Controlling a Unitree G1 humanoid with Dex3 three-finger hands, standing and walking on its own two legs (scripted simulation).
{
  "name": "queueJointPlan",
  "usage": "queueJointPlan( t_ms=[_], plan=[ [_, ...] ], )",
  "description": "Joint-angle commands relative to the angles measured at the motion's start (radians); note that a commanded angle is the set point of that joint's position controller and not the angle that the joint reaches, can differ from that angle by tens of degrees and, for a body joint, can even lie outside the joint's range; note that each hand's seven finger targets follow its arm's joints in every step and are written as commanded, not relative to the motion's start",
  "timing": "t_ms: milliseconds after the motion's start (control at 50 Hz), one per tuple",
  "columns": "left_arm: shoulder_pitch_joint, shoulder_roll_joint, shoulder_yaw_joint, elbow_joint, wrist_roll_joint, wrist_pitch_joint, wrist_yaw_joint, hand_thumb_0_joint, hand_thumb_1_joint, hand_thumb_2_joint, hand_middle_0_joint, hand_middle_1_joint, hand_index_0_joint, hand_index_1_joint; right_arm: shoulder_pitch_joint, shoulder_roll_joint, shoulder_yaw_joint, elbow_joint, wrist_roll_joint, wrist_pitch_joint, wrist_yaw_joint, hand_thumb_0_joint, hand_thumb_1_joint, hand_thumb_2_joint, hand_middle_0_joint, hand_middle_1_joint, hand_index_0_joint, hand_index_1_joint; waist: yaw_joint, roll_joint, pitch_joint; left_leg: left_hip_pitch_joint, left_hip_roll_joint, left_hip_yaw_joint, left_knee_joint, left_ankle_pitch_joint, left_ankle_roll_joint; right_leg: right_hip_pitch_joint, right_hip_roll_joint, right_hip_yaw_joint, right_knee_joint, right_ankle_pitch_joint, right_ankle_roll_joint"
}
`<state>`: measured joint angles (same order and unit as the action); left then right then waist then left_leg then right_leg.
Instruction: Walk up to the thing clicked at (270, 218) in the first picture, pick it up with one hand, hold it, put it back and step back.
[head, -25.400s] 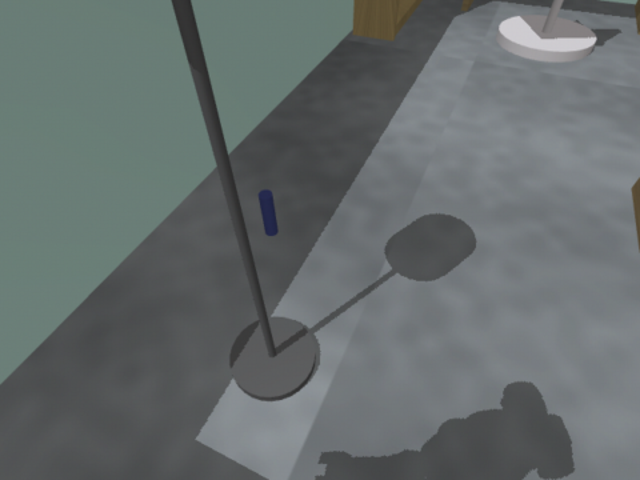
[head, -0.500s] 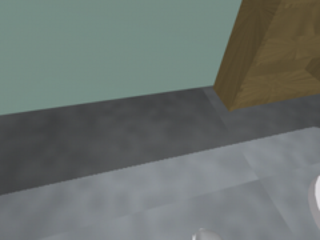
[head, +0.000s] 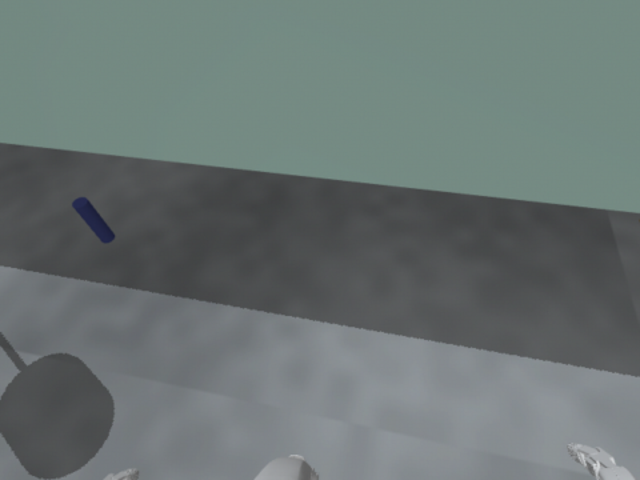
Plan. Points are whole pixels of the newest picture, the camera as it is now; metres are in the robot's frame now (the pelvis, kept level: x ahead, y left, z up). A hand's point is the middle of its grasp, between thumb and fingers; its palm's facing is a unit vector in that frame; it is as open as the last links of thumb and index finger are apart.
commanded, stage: walk up
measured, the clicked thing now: (94, 221) +1.06 +0.98 -0.66
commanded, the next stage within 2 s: none
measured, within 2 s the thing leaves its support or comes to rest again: neither
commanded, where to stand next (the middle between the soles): +0.08 +0.00 m, yaw +36 degrees
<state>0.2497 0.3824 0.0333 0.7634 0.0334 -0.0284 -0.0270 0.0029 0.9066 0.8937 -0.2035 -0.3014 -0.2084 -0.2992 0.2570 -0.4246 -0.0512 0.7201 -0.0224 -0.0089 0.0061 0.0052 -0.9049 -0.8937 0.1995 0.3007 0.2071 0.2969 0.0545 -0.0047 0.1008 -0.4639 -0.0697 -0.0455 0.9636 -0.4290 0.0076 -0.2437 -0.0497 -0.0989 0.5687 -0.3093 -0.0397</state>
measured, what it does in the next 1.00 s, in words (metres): steps on the spot, turning left: left foot, then right foot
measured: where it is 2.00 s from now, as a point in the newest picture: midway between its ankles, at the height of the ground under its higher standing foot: outside the picture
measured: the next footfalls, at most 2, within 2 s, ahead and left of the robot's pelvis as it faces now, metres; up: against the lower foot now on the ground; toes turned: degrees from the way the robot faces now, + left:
left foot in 0.20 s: +0.12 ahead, +0.13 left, +0.00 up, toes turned +9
right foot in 0.54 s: +0.08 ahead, -0.16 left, +0.00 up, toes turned +18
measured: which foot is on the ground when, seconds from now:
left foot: up 0.00-0.18, down 0.20-0.56, up 0.58-0.88, down 0.90-1.00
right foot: down 0.00-0.22, up 0.24-0.52, down 0.54-0.92, up 0.94-1.00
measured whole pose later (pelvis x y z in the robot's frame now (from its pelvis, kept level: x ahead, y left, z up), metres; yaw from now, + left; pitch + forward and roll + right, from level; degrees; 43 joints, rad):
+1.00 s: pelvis -0.02 -0.02 -0.03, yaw +32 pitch -3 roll +2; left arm 0.32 0.45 0.07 0.82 0.03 0.04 -0.02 0.00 0.91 0.89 -0.20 -0.30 -0.21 -0.30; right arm 0.26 -0.39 -0.05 0.82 -0.01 -0.04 0.02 0.01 -0.90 -0.89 0.20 0.30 0.21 0.30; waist 0.05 -0.06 0.10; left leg -0.35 -0.04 -0.02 0.74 -0.34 0.01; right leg -0.37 -0.15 -0.04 1.02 -0.57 -0.01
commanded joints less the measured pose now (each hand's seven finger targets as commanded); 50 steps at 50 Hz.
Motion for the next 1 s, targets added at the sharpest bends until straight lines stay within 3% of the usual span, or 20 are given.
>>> queueJointPlan(
  t_ms=[0, 100, 160, 180, 200, 240, 300, 440, 500, 520, 540, 560, 580, 640, 780, 860, 880, 920, 940, 980],
  plan=[
    [0.019, 0.270, 0.088, -0.088, -0.006, -0.017, 0.017, 0.000, 0.900, 0.900, -0.200, -0.300, -0.200, -0.300, 0.046, -0.136, -0.063, -0.084, 0.010, -0.021, 0.002, 0.000, -0.900, -0.900, 0.200, 0.300, 0.200, 0.300, -0.007, -0.210, -0.066, -0.125, 0.044, 0.038, -0.059, 0.095, -0.014, 0.210, -0.221, 0.127, -0.102, 0.687, -0.119],
    [-0.015, 0.259, 0.082, -0.135, -0.011, 0.016, 0.004, 0.000, 0.900, 0.900, -0.200, -0.300, -0.200, -0.300, 0.044, -0.132, -0.079, -0.078, 0.007, -0.025, -0.009, 0.000, -0.900, -0.900, 0.200, 0.300, 0.200, 0.300, -0.016, -0.221, -0.083, 0.104, 0.034, 0.114, -0.234, 0.222, -0.011, 0.044, -0.222, 0.017, -0.019, 0.542, -0.106],
    [-0.048, 0.229, 0.069, -0.161, -0.028, 0.037, 0.005, 0.000, 0.900, 0.900, -0.200, -0.300, -0.200, -0.300, 0.177, -0.165, -0.102, -0.036, -0.002, -0.035, -0.032, 0.000, -0.900, -0.900, 0.200, 0.300, 0.200, 0.300, -0.106, -0.058, -0.153, 0.405, -0.007, 0.098, -0.410, 0.364, 0.041, -0.126, -0.152, -0.060, 0.289, 0.412, -0.041],
    [-0.017, 0.185, 0.057, -0.164, -0.039, 0.042, 0.005, 0.000, 0.900, 0.900, -0.200, -0.300, -0.200, -0.300, 0.191, -0.232, -0.121, -0.048, -0.012, -0.038, -0.045, 0.000, -0.900, -0.900, 0.200, 0.300, 0.200, 0.300, -0.130, 0.136, -0.172, 0.516, 0.088, -0.099, -0.452, 0.509, 0.109, -0.287, -0.066, -0.072, 0.508, 0.190, 0.017],
    [0.026, 0.133, 0.052, -0.179, -0.046, 0.051, 0.008, 0.000, 0.900, 0.900, -0.200, -0.300, -0.200, -0.300, 0.168, -0.291, -0.126, -0.090, -0.026, -0.042, -0.058, 0.000, -0.900, -0.900, 0.200, 0.300, 0.200, 0.300, -0.080, 0.266, -0.199, 0.529, 0.347, -0.497, -0.489, 0.728, 0.221, -0.425, 0.037, -0.025, 0.656, -0.309, 0.058],
    [0.065, 0.234, 0.068, -0.150, -0.037, 0.072, 0.026, 0.000, 0.900, 0.900, -0.200, -0.300, -0.200, -0.300, 0.052, -0.309, -0.129, -0.120, 0.015, -0.034, -0.068, 0.000, -0.900, -0.900, 0.200, 0.300, 0.200, 0.300, -0.048, 0.181, -0.196, 0.305, 0.436, -0.622, -0.568, 0.501, 0.331, -0.304, -0.056, 0.163, 0.732, -0.323, 0.054],
    [0.087, 0.240, 0.090, -0.088, -0.032, 0.086, 0.011, 0.000, 0.900, 0.900, -0.200, -0.300, -0.200, -0.300, -0.043, -0.238, -0.100, -0.143, 0.002, -0.021, -0.072, 0.000, -0.900, -0.900, 0.200, 0.300, 0.200, 0.300, -0.022, 0.131, -0.128, 0.089, 0.242, -0.339, -0.553, 0.163, 0.189, -0.221, -0.055, 0.140, 0.633, -0.194, 0.041],
    [0.096, 0.219, 0.096, -0.078, -0.028, 0.047, 0.034, 0.000, 0.900, 0.900, -0.200, -0.300, -0.200, -0.300, 0.014, -0.243, -0.108, -0.147, -0.036, 0.012, -0.025, 0.000, -0.900, -0.900, 0.200, 0.300, 0.200, 0.300, -0.076, 0.242, -0.151, 0.069, 0.172, -0.392, -0.486, 0.176, 0.204, -0.145, 0.032, 0.061, 0.347, -0.259, 0.037],
    [0.206, 0.205, 0.103, -0.029, -0.029, 0.025, 0.048, 0.000, 0.900, 0.900, -0.200, -0.300, -0.200, -0.300, -0.052, -0.230, -0.106, -0.174, -0.033, 0.039, -0.011, 0.000, -0.900, -0.900, 0.200, 0.300, 0.200, 0.300, -0.008, 0.207, -0.176, -0.034, 0.108, -0.359, -0.417, 0.163, 0.153, 0.043, 0.078, 0.038, 0.049, -0.128, 0.020],
    [0.253, 0.249, 0.118, -0.020, -0.016, 0.012, 0.054, 0.000, 0.900, 0.900, -0.200, -0.300, -0.200, -0.300, -0.080, -0.182, -0.091, -0.187, -0.025, 0.042, -0.012, 0.000, -0.900, -0.900, 0.200, 0.300, 0.200, 0.300, 0.039, 0.068, -0.183, -0.124, 0.040, -0.286, -0.269, 0.118, 0.096, 0.113, -0.010, 0.165, -0.099, -0.150, -0.020],
    [0.215, 0.366, 0.146, -0.040, 0.015, 0.003, 0.060, 0.000, 0.900, 0.900, -0.200, -0.300, -0.200, -0.300, -0.093, -0.112, -0.073, -0.203, -0.014, 0.037, -0.014, 0.000, -0.900, -0.900, 0.200, 0.300, 0.200, 0.300, 0.047, -0.225, -0.113, -0.339, -0.109, -0.133, 0.011, -0.064, 0.024, 0.125, -0.312, 0.559, -0.254, -0.279, -0.111],
    [0.051, 0.424, 0.162, -0.087, 0.015, 0.006, 0.060, 0.000, 0.900, 0.900, -0.200, -0.300, -0.200, -0.300, -0.057, -0.170, -0.092, -0.179, -0.032, 0.037, -0.025, 0.000, -0.900, -0.900, 0.200, 0.300, 0.200, 0.300, 0.005, -0.228, -0.066, -0.368, -0.030, -0.123, 0.191, -0.139, -0.022, -0.005, -0.519, 0.748, -0.302, -0.247, -0.249],
    [-0.070, 0.439, 0.161, -0.117, 0.010, -0.001, 0.065, 0.000, 0.900, 0.900, -0.200, -0.300, -0.200, -0.300, -0.010, -0.233, -0.111, -0.149, -0.027, 0.038, -0.028, 0.000, -0.900, -0.900, 0.200, 0.300, 0.200, 0.300, -0.045, -0.239, -0.051, -0.310, 0.039, -0.168, 0.301, -0.133, -0.019, -0.062, -0.577, 0.803, -0.296, -0.141, -0.310],
    [-0.052, 0.285, 0.119, -0.067, -0.003, -0.021, 0.068, 0.000, 0.900, 0.900, -0.200, -0.300, -0.200, -0.300, 0.031, -0.202, -0.111, -0.078, -0.013, 0.033, 0.008, 0.000, -0.900, -0.900, 0.200, 0.300, 0.200, 0.300, -0.079, -0.070, 0.006, -0.219, 0.000, -0.096, 0.296, 0.058, -0.020, -0.052, -0.261, 0.272, -0.139, 0.134, -0.143],
    [0.059, 0.314, 0.124, -0.069, 0.018, -0.019, 0.028, 0.000, 0.900, 0.900, -0.200, -0.300, -0.200, -0.300, -0.055, -0.152, -0.074, -0.043, 0.011, -0.014, 0.027, 0.000, -0.900, -0.900, 0.200, 0.300, 0.200, 0.300, 0.036, -0.306, -0.035, -0.083, 0.049, 0.058, -0.220, -0.017, -0.033, 0.115, -0.201, 0.116, -0.093, -0.016, -0.138],
    [0.101, 0.271, 0.093, -0.070, -0.007, 0.014, 0.015, 0.000, 0.900, 0.900, -0.200, -0.300, -0.200, -0.300, 0.067, -0.154, -0.082, 0.057, 0.011, -0.041, -0.003, 0.000, -0.900, -0.900, 0.200, 0.300, 0.200, 0.300, -0.027, -0.134, -0.127, 0.300, -0.030, 0.141, -0.424, 0.176, -0.011, -0.055, -0.205, 0.050, 0.151, 0.096, -0.092],
    [0.121, 0.214, 0.074, -0.072, -0.010, 0.018, 0.014, 0.000, 0.900, 0.900, -0.200, -0.300, -0.200, -0.300, 0.122, -0.190, -0.094, 0.074, 0.011, -0.049, -0.013, 0.000, -0.900, -0.900, 0.200, 0.300, 0.200, 0.300, -0.059, 0.006, -0.168, 0.400, 0.011, 0.049, -0.469, 0.164, 0.013, -0.117, -0.180, 0.012, 0.305, 0.043, -0.055],
    [0.047, 0.209, 0.065, -0.102, -0.022, 0.023, 0.020, 0.000, 0.900, 0.900, -0.200, -0.300, -0.200, -0.300, 0.147, -0.379, -0.127, 0.042, 0.001, -0.055, -0.023, 0.000, -0.900, -0.900, 0.200, 0.300, 0.200, 0.300, -0.109, 0.241, -0.170, 0.404, 0.414, -0.677, -0.641, -0.026, 0.248, -0.439, -0.022, 0.044, 0.533, -0.342, 0.017],
    [-0.028, 0.286, 0.084, -0.094, -0.012, 0.022, 0.032, 0.000, 0.900, 0.900, -0.200, -0.300, -0.200, -0.300, 0.140, -0.391, -0.135, 0.062, 0.010, -0.050, -0.025, 0.000, -0.900, -0.900, 0.200, 0.300, 0.200, 0.300, -0.127, 0.186, -0.089, 0.299, 0.449, -0.749, -0.670, -0.108, 0.312, -0.426, -0.076, 0.126, 0.567, -0.347, 0.015],
    [0.030, 0.298, 0.090, -0.058, -0.021, 0.012, 0.029, 0.000, 0.900, 0.900, -0.200, -0.300, -0.200, -0.300, 0.044, -0.297, -0.101, 0.041, 0.010, -0.043, -0.030, 0.000, -0.900, -0.900, 0.200, 0.300, 0.200, 0.300, -0.071, 0.137, -0.025, 0.262, 0.342, -0.473, -0.586, 0.014, 0.262, -0.407, -0.100, 0.142, 0.528, -0.264, 0.012]
  ],
)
